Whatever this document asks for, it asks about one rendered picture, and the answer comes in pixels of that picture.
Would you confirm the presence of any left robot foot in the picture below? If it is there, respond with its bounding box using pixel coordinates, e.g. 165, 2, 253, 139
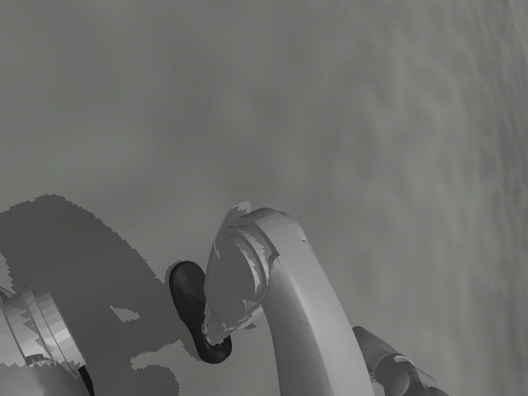
78, 366, 95, 396

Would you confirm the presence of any right robot foot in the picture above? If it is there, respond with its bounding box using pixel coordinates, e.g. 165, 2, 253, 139
169, 261, 232, 364

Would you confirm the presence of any right robot arm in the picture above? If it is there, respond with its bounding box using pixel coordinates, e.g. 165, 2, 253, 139
375, 353, 449, 396

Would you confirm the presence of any right robot hand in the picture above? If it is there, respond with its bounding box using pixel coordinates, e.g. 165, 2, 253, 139
351, 326, 398, 386

